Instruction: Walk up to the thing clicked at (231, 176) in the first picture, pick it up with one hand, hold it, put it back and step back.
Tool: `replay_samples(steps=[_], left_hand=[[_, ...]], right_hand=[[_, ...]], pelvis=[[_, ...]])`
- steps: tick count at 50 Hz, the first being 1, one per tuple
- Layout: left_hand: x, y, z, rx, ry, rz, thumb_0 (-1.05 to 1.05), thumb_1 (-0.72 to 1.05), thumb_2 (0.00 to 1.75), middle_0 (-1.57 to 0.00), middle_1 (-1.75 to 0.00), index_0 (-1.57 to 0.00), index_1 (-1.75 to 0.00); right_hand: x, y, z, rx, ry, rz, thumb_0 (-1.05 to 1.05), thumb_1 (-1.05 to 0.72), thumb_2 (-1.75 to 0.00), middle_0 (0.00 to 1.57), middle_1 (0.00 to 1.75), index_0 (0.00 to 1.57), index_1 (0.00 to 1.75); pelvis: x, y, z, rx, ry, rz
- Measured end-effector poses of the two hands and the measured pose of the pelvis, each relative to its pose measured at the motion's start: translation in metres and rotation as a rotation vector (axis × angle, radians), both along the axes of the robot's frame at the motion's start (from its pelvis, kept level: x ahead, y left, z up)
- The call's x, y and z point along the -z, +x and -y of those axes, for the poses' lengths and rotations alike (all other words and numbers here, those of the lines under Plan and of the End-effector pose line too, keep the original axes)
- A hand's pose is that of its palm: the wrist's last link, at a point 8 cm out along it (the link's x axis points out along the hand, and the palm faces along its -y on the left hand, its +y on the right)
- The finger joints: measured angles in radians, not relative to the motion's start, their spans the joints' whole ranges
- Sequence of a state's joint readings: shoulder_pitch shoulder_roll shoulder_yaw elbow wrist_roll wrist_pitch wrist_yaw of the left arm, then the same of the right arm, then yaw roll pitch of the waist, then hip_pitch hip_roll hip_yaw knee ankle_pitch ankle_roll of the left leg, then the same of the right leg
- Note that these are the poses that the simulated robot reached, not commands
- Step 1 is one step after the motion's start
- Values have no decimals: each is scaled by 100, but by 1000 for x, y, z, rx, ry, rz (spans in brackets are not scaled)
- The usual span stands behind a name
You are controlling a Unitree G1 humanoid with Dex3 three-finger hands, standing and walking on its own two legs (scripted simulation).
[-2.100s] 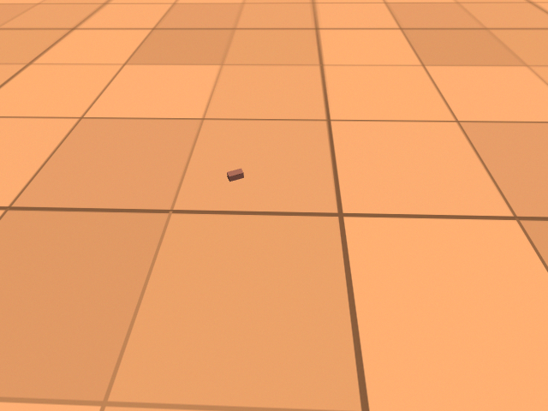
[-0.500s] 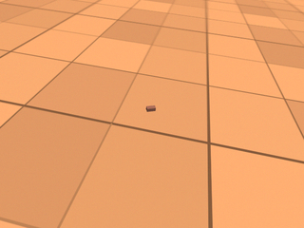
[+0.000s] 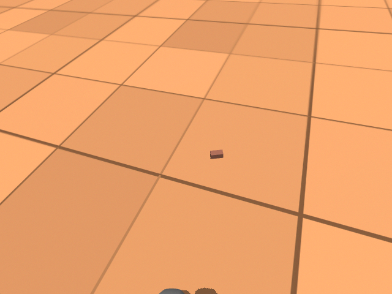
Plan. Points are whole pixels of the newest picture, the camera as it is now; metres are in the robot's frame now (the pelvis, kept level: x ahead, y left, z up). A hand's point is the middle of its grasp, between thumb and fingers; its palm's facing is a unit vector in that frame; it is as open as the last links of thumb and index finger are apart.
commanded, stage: walk up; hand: left
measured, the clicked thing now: (216, 154) +1.12 +0.04 -0.75
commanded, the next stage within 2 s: none
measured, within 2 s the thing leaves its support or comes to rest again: neither
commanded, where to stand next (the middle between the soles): +0.78 -0.28 m, yaw +9 degrees
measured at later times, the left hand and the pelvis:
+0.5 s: hand (143, 242) +0.29 +0.20 -0.15, palm faces -0.01 -0.95 -0.30, open 7.4 cm; pelvis +0.22 -0.07 -0.01, yaw +2 degrees
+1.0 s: hand (202, 207) +0.39 +0.05 -0.13, palm faces +0.09 -0.92 -0.37, open 7.4 cm; pelvis +0.40 -0.22 +0.00, yaw +5 degrees
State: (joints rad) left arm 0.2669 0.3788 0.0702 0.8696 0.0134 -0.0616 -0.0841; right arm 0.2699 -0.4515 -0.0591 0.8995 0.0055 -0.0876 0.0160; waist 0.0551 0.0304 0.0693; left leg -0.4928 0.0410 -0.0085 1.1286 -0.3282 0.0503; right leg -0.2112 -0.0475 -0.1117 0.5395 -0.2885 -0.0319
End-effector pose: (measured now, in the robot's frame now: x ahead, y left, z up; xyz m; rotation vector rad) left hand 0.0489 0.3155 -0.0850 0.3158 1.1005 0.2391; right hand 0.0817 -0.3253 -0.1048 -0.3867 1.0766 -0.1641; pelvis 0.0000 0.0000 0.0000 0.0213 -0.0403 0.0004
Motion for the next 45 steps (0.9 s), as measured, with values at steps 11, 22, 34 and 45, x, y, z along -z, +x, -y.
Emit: replay_samples(steps=[11, 22, 34, 45], left_hand=[[50, 42, 23, -78, -61, -139, 1, 90, 90, -21, -30, -21, -30], [45, 190, 56, 26, -80, -52, 1, 91, 90, -21, -30, -20, -30], [10, 315, 122, 54, 47, 24, 1, 91, 90, -21, -30, -20, -30], [-5, 321, 198, -68, 32, -44, 1, 90, 90, -21, -30, -21, -30]], right_hand=[[-12, 162, 10, -113, -51, 51, 1, -90, -90, 20, 30, 20, 30], [-25, 199, 45, -8, -72, 77, 0, -90, -90, 21, 30, 20, 30], [14, 240, 171, 48, -71, -65, 1, -90, -90, 21, 30, 21, 30], [5, 365, 200, -52, 10, -48, 1, -90, -90, 20, 30, 20, 30]], pelvis=[[21, 112, 25, -53, -36, -2], [12, 195, 55, -40, 3, 32], [25, 289, 149, -40, 1, 6], [0, 362, 207, -62, -4, 2]])
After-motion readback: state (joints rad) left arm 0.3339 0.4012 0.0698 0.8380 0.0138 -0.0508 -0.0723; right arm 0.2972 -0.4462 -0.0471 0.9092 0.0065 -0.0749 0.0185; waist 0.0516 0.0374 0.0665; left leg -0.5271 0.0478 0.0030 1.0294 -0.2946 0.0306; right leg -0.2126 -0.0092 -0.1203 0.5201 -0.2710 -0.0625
